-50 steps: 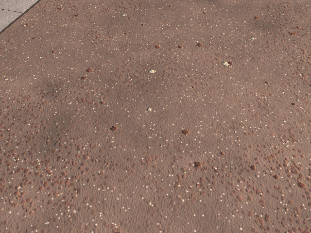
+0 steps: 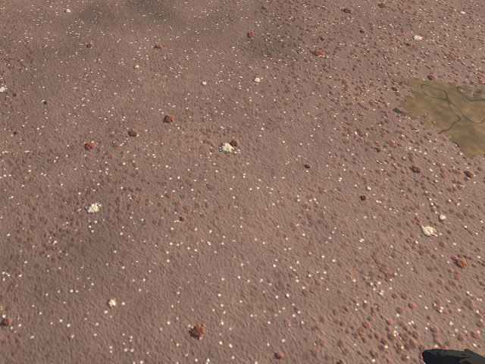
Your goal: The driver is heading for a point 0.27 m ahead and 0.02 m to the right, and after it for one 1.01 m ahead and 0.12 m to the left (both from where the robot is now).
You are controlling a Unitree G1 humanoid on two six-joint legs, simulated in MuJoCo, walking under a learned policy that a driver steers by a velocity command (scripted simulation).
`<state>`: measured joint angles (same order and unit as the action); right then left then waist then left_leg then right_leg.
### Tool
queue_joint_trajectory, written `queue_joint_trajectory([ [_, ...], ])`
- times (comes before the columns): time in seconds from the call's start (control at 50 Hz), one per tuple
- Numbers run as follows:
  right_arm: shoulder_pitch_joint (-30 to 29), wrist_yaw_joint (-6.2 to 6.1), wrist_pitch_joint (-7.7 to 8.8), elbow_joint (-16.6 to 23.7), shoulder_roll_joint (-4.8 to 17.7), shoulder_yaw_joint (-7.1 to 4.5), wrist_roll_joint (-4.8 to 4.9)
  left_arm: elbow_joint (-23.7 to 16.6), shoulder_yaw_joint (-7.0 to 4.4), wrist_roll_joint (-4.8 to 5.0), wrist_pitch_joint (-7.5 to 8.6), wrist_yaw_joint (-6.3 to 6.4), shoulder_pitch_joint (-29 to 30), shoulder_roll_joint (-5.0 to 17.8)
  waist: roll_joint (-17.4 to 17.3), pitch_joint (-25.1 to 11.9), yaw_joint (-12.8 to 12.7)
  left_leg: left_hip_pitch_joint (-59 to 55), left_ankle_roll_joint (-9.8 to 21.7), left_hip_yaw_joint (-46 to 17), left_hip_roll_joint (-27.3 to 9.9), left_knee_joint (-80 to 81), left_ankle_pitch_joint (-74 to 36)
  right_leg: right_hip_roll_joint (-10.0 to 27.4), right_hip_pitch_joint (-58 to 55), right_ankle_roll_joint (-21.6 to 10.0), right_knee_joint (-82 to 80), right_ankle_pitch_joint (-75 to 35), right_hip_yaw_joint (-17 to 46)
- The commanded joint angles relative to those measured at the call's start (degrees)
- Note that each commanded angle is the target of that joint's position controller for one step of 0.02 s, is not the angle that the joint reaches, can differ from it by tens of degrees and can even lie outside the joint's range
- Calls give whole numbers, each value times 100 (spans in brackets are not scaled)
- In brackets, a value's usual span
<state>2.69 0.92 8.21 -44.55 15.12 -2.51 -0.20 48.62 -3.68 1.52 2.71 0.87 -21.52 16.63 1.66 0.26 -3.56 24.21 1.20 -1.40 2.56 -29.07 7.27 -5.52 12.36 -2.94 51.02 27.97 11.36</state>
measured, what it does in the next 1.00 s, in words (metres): walks ahead: right foot, then left foot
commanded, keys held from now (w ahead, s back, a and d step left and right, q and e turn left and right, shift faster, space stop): w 0.04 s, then no key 0.96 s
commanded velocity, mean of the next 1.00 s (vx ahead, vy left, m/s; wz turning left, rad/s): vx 0.14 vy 0.00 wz -0.08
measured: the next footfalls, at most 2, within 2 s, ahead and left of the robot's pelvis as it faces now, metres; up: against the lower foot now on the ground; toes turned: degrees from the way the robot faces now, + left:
right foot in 0.36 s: +0.30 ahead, -0.12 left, +0.00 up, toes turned -2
left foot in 0.64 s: +0.25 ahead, +0.13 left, +0.00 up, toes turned -2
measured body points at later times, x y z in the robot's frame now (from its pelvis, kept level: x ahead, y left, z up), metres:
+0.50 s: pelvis +0.19 -0.02 +0.01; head +0.21 -0.04 +0.46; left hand +0.38 +0.21 -0.09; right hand +0.23 -0.29 -0.14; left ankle +0.13 +0.12 -0.69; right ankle +0.26 -0.12 -0.73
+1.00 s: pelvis +0.24 +0.00 +0.01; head +0.25 +0.00 +0.46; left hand +0.34 +0.26 -0.13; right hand +0.27 -0.25 -0.14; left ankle +0.21 +0.13 -0.73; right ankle +0.26 -0.12 -0.73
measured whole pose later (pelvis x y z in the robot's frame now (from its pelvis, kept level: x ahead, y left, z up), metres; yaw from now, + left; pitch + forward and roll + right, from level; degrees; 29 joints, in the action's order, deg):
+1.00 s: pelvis +0.24 +0.00 +0.01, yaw -3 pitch -1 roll +0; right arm 13.2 -1.8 0.8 -58.0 12.7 -1.0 -0.3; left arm 56.7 -2.7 -0.1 -0.3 1.5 -9.4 13.3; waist 0.0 2.0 0.2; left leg 9.8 -0.7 0.1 -1.0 -29.5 18.6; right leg -0.2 15.5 0.2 29.3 12.7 1.0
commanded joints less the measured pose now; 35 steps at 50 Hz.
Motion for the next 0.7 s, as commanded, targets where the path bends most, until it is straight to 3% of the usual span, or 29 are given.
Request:
queue_joint_trajectory([
  [0.02, 1435, -1, -91, -67, 767, -266, 68, -514, -89, 62, 163, -2, 151, 790, -755, -575, 819, -3413, 1154, -3135, -2186, 1313, 1837, 571, 3300, 75, 2217, -265, -131],
  [0.04, 1166, 3, -122, -46, 675, -219, 15, -606, -82, -19, 180, 0, 486, 700, -505, -156, 719, -2728, 1085, -2553, -1923, 1485, 1163, 720, 3188, 88, 1926, -601, -266],
  [0.06, 969, 5, -127, -39, 551, -165, -41, -644, -104, -86, 177, -2, 634, 632, -523, 79, 579, -2251, 1038, -2092, -1735, 1567, 132, 863, 2967, 113, 1581, -806, -323],
  [0.08, 890, 11, -126, -55, 518, -136, -82, -655, -93, -102, 161, -13, 566, 518, -634, 88, 434, -1945, 1007, -1711, -1607, 1587, -962, 926, 2641, 157, 1363, -827, -434],
  [0.12, 928, 25, -109, -174, 542, -132, -59, -652, -34, -135, 128, -16, 443, 245, -675, -73, 298, -1716, 1093, -1084, -1499, 1505, -3009, 908, 2277, 303, 806, -806, -690],
  [0.18, 906, -57, -197, -297, 840, -196, -2, -767, 86, -168, 117, -37, 755, 8, -730, -322, 318, -1495, 1047, -392, -1318, 1516, -3927, 864, 1718, 414, -485, -1739, -959],
  [0.22, 1055, -96, -278, -396, 914, -201, 33, -795, 96, -145, 103, -74, 1046, 44, -776, -430, 435, -1447, 941, -172, -1196, 1523, -3700, 716, 1263, 411, -1153, -2515, -1077],
  [0.28, 1242, -108, -355, -561, 941, -182, 91, -905, 57, -158, 77, -110, 1419, 216, -766, -402, 505, -1688, 851, -276, -1325, 1312, -3194, 635, 1041, 288, -1733, -2768, -979],
  [0.34, 1161, -124, -415, -631, 911, -156, 153, -809, -37, -236, 93, -112, 1175, 409, -625, -468, 242, -1749, 587, -362, -1216, 646, -2558, 539, 273, 7, -2598, -3195, -1011],
  [0.36, 1389, -117, -394, -674, 801, -115, 84, -775, -115, -274, 94, -63, 1002, 683, -350, -622, 227, -1546, 348, -227, -936, 184, -2152, 843, -370, -169, -2767, -4542, -757],
  [0.38, 1767, -92, -327, -642, 559, -19, -99, -805, -168, -354, 62, -14, 757, 1027, 340, -1187, 368, -751, 63, 1, -551, -709, -469, 1752, -1646, -627, -2218, -6767, 45],
  [0.4, 2283, -86, -347, -799, 185, 123, -73, -731, -63, -357, -32, -1, 631, 662, 1102, -1806, 381, -183, -214, 45, -314, -1694, 2121, 2602, -2244, -1464, -2231, -7111, 897],
  [0.42, 1999, -92, -454, -788, 501, 59, 8, -686, 48, -261, -81, -51, 597, 273, 902, -1670, 222, 37, -364, -189, -374, -2256, 3296, 2575, -1895, -1562, -2505, -6175, 1174],
  [0.44, 1708, -117, -561, -693, 670, 3, 64, -644, 65, -203, -90, -92, 798, 278, 679, -1236, 247, 333, -415, -237, -467, -2504, 3303, 2384, -1492, -1378, -2732, -5068, 1077],
  [0.48, 1456, -246, -788, -676, 693, -54, 24, -700, 31, -221, -91, -100, 1405, 446, 403, -695, 416, 217, -519, -241, -640, -2356, 2720, 2125, -483, -1086, -3157, -3667, 766],
  [0.52, 1575, -327, -900, -757, 550, -40, 11, -710, -4, -291, -123, -64, 1842, 505, 627, -537, 622, -472, -575, -107, -622, -1807, 2145, 1808, 379, -907, -3414, -3014, 344],
  [0.56, 1676, -333, -902, -874, 397, -11, -9, -641, 9, -299, -147, -34, 1927, 409, 649, -619, 663, -1058, -533, 51, -535, -1178, 1397, 1589, 676, -831, -3434, -2655, -15],
  [0.6, 1698, -299, -894, -959, 315, -1, -51, -532, 33, -223, -165, -19, 1942, 321, 562, -622, 729, -1609, -418, 194, -441, -305, 453, 1421, 853, -678, -3361, -1761, -207],
  [0.62, 1600, -281, -898, -939, 350, -2, -119, -431, 65, -194, -165, -24, 1795, 219, 460, -539, 704, -1779, -326, 169, -452, 65, 180, 1284, 945, -464, -3358, -1048, -263],
  [0.64, 1460, -277, -900, -859, 505, -15, -183, -315, 93, -207, -160, -34, 1612, 139, 263, -322, 605, -1780, -190, -99, -696, 344, 78, 1133, 1085, -198, -3312, -370, -314],
  [0.66, 1331, -303, -903, -780, 802, -63, -134, -280, 76, -254, -158, -51, 1505, 183, -134, -29, 407, -1416, -24, -258, -921, 472, 532, 895, 1070, 1, -3173, -131, -467],
  [0.68, 1166, -295, -886, -867, 885, -108, -64, -264, 70, -247, -169, -24, 1483, 136, -714, 188, 292, -598, 115, -282, -828, 663, 1699, 626, 597, 156, -2998, -578, -803],
  [0.7, 1036, -282, -828, -849, 657, -57, -72, -208, 53, -247, -172, 10, 1572, 222, -707, 285, 339, -249, 66, -290, -764, 865, 1953, 629, 204, 189, -2764, -990, -832],
])
Keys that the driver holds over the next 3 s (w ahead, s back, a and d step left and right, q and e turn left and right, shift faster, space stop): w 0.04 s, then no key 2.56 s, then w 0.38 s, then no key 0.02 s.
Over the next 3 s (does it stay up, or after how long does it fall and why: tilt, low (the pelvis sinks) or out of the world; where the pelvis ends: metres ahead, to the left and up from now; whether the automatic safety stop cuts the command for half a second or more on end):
stays up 0.34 -0.03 0.01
